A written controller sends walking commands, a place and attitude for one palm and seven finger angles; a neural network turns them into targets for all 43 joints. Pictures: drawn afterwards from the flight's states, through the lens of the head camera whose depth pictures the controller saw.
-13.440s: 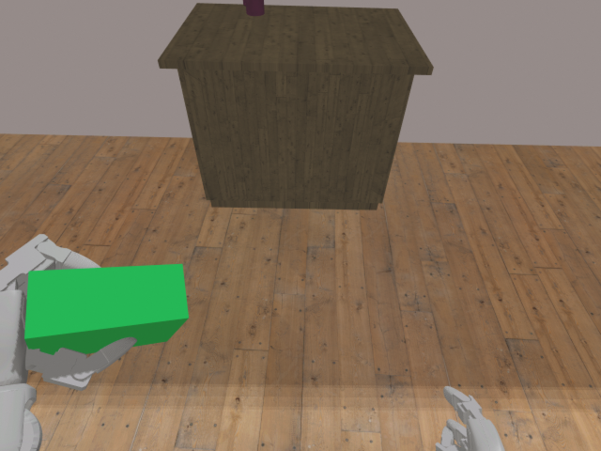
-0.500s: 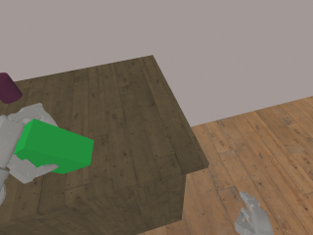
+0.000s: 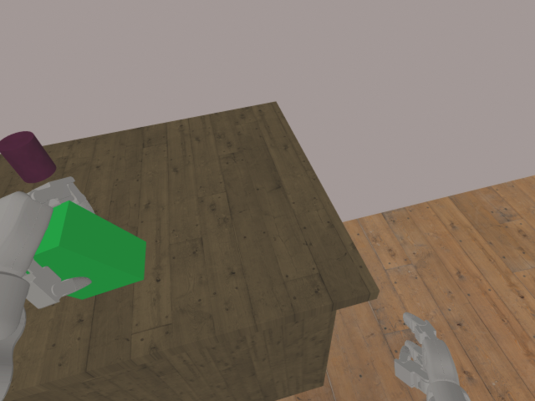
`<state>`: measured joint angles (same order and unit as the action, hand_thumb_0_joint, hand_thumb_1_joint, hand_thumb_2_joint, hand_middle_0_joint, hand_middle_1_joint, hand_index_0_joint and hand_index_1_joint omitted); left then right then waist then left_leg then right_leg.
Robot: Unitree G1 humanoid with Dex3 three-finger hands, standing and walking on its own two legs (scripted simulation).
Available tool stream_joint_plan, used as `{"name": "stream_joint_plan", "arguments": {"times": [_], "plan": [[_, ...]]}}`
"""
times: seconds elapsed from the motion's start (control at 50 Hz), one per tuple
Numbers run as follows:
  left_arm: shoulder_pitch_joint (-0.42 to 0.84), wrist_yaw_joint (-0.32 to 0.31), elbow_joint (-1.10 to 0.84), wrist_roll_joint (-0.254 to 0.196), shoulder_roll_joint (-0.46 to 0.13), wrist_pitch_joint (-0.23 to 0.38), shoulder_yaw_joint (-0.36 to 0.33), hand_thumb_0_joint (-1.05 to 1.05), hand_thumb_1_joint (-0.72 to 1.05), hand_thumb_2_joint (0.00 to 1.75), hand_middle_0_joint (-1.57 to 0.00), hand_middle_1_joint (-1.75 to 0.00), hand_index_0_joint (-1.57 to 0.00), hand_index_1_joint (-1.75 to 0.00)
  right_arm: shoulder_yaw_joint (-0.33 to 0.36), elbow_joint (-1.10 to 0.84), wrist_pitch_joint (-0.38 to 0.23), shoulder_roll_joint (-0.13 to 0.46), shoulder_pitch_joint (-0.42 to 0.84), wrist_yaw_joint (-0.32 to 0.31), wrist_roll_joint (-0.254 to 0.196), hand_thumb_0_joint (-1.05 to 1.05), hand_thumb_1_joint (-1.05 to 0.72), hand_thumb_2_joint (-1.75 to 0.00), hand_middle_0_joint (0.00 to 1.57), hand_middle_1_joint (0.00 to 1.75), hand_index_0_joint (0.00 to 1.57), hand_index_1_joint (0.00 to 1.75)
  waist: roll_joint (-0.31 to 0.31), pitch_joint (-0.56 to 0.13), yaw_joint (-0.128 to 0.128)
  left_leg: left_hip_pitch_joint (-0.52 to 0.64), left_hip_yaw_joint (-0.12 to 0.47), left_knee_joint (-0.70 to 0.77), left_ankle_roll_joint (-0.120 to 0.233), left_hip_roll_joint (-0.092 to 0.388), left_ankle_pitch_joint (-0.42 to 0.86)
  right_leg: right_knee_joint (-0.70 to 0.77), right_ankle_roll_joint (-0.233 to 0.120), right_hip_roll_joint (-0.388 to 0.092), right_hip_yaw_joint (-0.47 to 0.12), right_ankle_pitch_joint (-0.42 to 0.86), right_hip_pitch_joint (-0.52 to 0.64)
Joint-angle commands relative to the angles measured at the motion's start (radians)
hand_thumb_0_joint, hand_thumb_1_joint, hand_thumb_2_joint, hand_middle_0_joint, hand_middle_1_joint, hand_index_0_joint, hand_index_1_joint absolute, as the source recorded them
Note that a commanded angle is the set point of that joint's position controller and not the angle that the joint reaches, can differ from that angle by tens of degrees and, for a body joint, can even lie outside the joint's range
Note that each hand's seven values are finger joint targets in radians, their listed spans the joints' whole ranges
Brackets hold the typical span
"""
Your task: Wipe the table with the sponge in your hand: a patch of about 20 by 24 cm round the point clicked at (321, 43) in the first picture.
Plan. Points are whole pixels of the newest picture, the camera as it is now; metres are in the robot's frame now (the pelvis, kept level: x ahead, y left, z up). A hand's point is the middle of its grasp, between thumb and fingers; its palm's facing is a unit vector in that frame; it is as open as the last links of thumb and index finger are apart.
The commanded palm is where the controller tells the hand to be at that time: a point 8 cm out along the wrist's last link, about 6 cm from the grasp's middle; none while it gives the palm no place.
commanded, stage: turn the palm down, sponge in hand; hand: left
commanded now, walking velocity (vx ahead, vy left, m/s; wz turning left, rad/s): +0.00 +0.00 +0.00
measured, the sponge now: (90, 261) +0.23 +0.27 +0.14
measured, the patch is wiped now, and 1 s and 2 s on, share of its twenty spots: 0.00 0.00 0.00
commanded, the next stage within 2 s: move the sponge above the wiping area in 0.96 s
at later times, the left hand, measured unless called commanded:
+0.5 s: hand (50, 255) +0.21 +0.29 +0.18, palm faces +0.13 -0.07 -0.99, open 9.8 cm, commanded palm +0.17 +0.28 +0.25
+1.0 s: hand (65, 254) +0.22 +0.27 +0.18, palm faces +0.12 -0.04 -0.99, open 9.8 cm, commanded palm +0.17 +0.27 +0.25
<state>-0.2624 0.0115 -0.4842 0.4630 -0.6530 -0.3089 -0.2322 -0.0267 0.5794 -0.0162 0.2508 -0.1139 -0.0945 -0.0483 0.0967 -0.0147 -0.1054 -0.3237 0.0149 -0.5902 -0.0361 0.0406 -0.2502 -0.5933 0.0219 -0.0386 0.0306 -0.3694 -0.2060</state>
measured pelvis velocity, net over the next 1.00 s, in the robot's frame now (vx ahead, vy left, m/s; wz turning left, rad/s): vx -0.02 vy -0.01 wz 0.00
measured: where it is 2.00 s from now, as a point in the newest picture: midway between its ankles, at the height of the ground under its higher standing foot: outside the picture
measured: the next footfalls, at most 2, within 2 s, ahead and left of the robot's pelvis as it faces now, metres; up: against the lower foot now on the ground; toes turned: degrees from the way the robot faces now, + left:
none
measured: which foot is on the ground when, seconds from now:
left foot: down 0.00-1.00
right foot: down 0.00-1.00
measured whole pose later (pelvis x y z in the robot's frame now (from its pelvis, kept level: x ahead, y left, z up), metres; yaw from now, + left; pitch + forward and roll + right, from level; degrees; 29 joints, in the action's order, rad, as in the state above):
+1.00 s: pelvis -0.02 -0.01 +0.01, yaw +0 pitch -4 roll +0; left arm -0.10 0.13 -0.35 0.79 -0.63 -0.37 -0.04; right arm -0.04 0.66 0.01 0.27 0.00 -0.07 -0.04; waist 0.14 0.01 -0.13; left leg -0.24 0.01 -0.48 -0.04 0.05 -0.17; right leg -0.52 0.01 -0.03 0.03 -0.31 -0.15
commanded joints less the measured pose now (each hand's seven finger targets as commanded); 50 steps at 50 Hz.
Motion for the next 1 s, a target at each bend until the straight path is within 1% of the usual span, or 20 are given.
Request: {"name": "stream_joint_plan", "arguments": {"times": [0.0,0.04,0.06,0.08,0.14,0.16,0.24,0.36,0.5,0.54,0.56,0.6,0.64,0.66,0.74,0.78,0.84,0.86,0.9,0.98], "plan": [[0.211,0.015,-0.146,0.086,-0.236,-0.034,-0.097,0.00,0.10,1.30,-1.20,-1.60,-1.20,-1.60,0.016,-0.180,-0.039,0.101,0.205,-0.016,-0.006,0.00,-0.90,-0.90,0.20,0.30,0.20,0.30,-0.018,-0.138,-0.004,0.157,-0.017,0.121,0.049,-0.029,0.173,0.135,-0.026,0.034,0.028,0.204,-0.047],[0.238,0.024,-0.175,0.121,-0.258,-0.041,-0.119,0.00,0.10,1.30,-1.20,-1.60,-1.20,-1.60,0.005,-0.176,-0.042,0.092,0.264,-0.012,-0.013,0.00,-0.90,-0.90,0.20,0.30,0.20,0.30,0.028,-0.157,-0.021,0.187,-0.010,0.131,0.045,-0.031,0.169,0.138,-0.040,0.049,0.017,0.196,-0.037],[0.255,0.031,-0.187,0.131,-0.222,-0.033,-0.071,0.00,0.10,1.30,-1.20,-1.60,-1.20,-1.60,0.002,-0.184,-0.042,0.089,0.244,-0.013,-0.004,0.00,-0.90,-0.90,0.20,0.30,0.20,0.30,0.019,-0.157,-0.010,0.178,-0.009,0.137,0.048,-0.031,0.173,0.145,-0.037,0.042,0.032,0.203,-0.030],[0.256,0.031,-0.186,0.151,-0.256,-0.027,-0.098,0.00,0.10,1.30,-1.20,-1.60,-1.20,-1.60,0.005,-0.174,-0.040,0.091,0.233,-0.011,-0.003,0.00,-0.90,-0.90,0.20,0.30,0.20,0.30,0.005,-0.192,-0.014,0.195,-0.003,0.139,0.046,-0.027,0.196,0.141,-0.037,0.040,0.029,0.212,-0.014],[0.277,0.025,-0.187,0.191,-0.276,-0.035,-0.122,0.00,0.10,1.30,-1.20,-1.60,-1.20,-1.60,-0.002,-0.162,-0.037,0.084,0.295,-0.005,-0.004,0.00,-0.90,-0.90,0.20,0.30,0.20,0.30,0.054,-0.177,-0.035,0.208,0.005,0.156,0.044,-0.030,0.178,0.152,-0.051,0.055,0.013,0.195,-0.010],[0.296,0.026,-0.170,0.199,-0.239,-0.034,-0.079,0.00,0.10,1.30,-1.20,-1.60,-1.20,-1.60,-0.003,-0.163,-0.033,0.085,0.272,-0.003,0.004,0.00,-0.90,-0.90,0.20,0.30,0.20,0.30,0.036,-0.178,-0.024,0.199,0.002,0.160,0.045,-0.028,0.190,0.155,-0.049,0.047,0.032,0.208,-0.005],[0.331,0.025,-0.115,0.238,-0.265,-0.074,-0.094,0.00,0.10,1.30,-1.20,-1.60,-1.20,-1.60,-0.007,-0.139,-0.023,0.087,0.336,0.002,-0.007,0.00,-0.90,-0.90,0.20,0.30,0.20,0.30,0.038,-0.159,-0.041,0.198,0.007,0.175,0.040,-0.036,0.161,0.173,-0.057,0.055,0.003,0.179,0.000],[0.380,0.076,-0.090,0.296,-0.204,-0.103,0.034,0.00,0.10,1.30,-1.20,-1.60,-1.20,-1.60,-0.010,-0.141,-0.016,0.089,0.352,0.005,-0.006,0.00,-0.90,-0.90,0.20,0.30,0.20,0.30,0.014,-0.161,-0.025,0.194,0.003,0.182,0.052,-0.043,0.148,0.184,-0.055,0.044,0.010,0.175,0.006],[0.386,0.098,-0.063,0.372,-0.264,-0.071,-0.004,0.00,0.10,1.30,-1.20,-1.60,-1.20,-1.60,-0.006,-0.128,-0.015,0.089,0.348,0.013,0.004,0.00,-0.90,-0.90,0.20,0.30,0.20,0.30,-0.027,-0.183,-0.038,0.202,0.012,0.168,0.058,-0.056,0.174,0.193,-0.057,0.038,-0.021,0.169,0.012],[0.421,0.086,-0.072,0.390,-0.283,-0.069,-0.033,0.00,0.10,1.30,-1.20,-1.60,-1.20,-1.60,-0.008,-0.122,-0.021,0.082,0.395,0.018,-0.001,0.00,-0.90,-0.90,0.20,0.30,0.20,0.30,0.014,-0.166,-0.049,0.211,0.015,0.161,0.056,-0.062,0.170,0.201,-0.073,0.055,-0.058,0.158,0.000],[0.416,0.085,-0.047,0.374,-0.244,-0.061,0.002,0.00,0.10,1.30,-1.20,-1.60,-1.20,-1.60,-0.005,-0.124,-0.020,0.085,0.364,0.018,0.003,0.00,-0.90,-0.90,0.20,0.30,0.20,0.30,-0.017,-0.167,-0.039,0.203,0.004,0.162,0.059,-0.053,0.167,0.198,-0.061,0.040,-0.016,0.165,0.007],[0.404,0.083,-0.023,0.359,-0.248,-0.053,-0.007,0.00,0.10,1.30,-1.20,-1.60,-1.20,-1.60,0.001,-0.117,-0.021,0.085,0.354,0.017,0.000,0.00,-0.90,-0.90,0.20,0.30,0.20,0.30,-0.037,-0.166,-0.039,0.212,0.005,0.157,0.059,-0.055,0.168,0.208,-0.055,0.032,-0.034,0.160,-0.001],[0.423,0.078,-0.049,0.362,-0.264,-0.056,-0.031,0.00,0.10,1.30,-1.20,-1.60,-1.20,-1.60,-0.005,-0.117,-0.028,0.082,0.404,0.019,-0.004,0.00,-0.90,-0.90,0.20,0.30,0.20,0.30,-0.001,-0.157,-0.050,0.216,0.010,0.157,0.056,-0.064,0.165,0.211,-0.069,0.048,-0.067,0.159,-0.005],[0.400,0.081,-0.041,0.351,-0.215,-0.050,0.020,0.00,0.10,1.30,-1.20,-1.60,-1.20,-1.60,0.001,-0.121,-0.029,0.084,0.369,0.018,0.000,0.00,-0.90,-0.90,0.20,0.30,0.20,0.30,-0.008,-0.160,-0.034,0.209,-0.006,0.152,0.060,-0.051,0.166,0.203,-0.057,0.033,-0.026,0.172,0.003],[0.383,0.084,-0.039,0.358,-0.241,-0.059,-0.013,0.00,0.10,1.30,-1.20,-1.60,-1.20,-1.60,0.000,-0.119,-0.035,0.083,0.397,0.020,-0.006,0.00,-0.90,-0.90,0.20,0.30,0.20,0.30,-0.027,-0.151,-0.044,0.206,0.003,0.154,0.057,-0.058,0.160,0.208,-0.063,0.043,-0.068,0.166,-0.002],[0.384,0.086,-0.047,0.356,-0.221,-0.050,0.016,0.00,0.10,1.30,-1.20,-1.60,-1.20,-1.60,0.006,-0.120,-0.034,0.084,0.354,0.018,-0.004,0.00,-0.90,-0.90,0.20,0.30,0.20,0.30,-0.042,-0.166,-0.027,0.212,-0.006,0.152,0.062,-0.052,0.178,0.201,-0.050,0.028,-0.044,0.187,0.008],[0.415,0.082,-0.047,0.367,-0.266,-0.058,-0.029,0.00,0.10,1.30,-1.20,-1.60,-1.20,-1.60,-0.001,-0.118,-0.040,0.084,0.400,0.020,-0.001,0.00,-0.90,-0.90,0.20,0.30,0.20,0.30,-0.010,-0.152,-0.049,0.211,0.002,0.148,0.059,-0.062,0.181,0.207,-0.066,0.040,-0.075,0.191,-0.002],[0.393,0.083,-0.033,0.357,-0.215,-0.052,0.019,0.00,0.10,1.30,-1.20,-1.60,-1.20,-1.60,0.006,-0.119,-0.037,0.085,0.360,0.017,0.001,0.00,-0.90,-0.90,0.20,0.30,0.20,0.30,-0.035,-0.150,-0.032,0.206,-0.011,0.148,0.063,-0.049,0.173,0.203,-0.053,0.029,-0.036,0.188,0.001],[0.408,0.078,-0.034,0.366,-0.257,-0.048,-0.018,0.00,0.10,1.30,-1.20,-1.60,-1.20,-1.60,0.007,-0.114,-0.035,0.091,0.354,0.020,0.003,0.00,-0.90,-0.90,0.20,0.30,0.20,0.30,-0.030,-0.173,-0.042,0.215,-0.003,0.152,0.060,-0.055,0.192,0.201,-0.055,0.025,-0.050,0.206,0.009],[0.391,0.070,-0.029,0.358,-0.224,-0.052,0.004,0.00,0.10,1.30,-1.20,-1.60,-1.20,-1.60,0.010,-0.117,-0.038,0.082,0.349,0.019,-0.003,0.00,-0.90,-0.90,0.20,0.30,0.20,0.30,-0.033,-0.159,-0.034,0.210,-0.006,0.159,0.059,-0.049,0.180,0.203,-0.052,0.027,-0.039,0.185,0.009]]}}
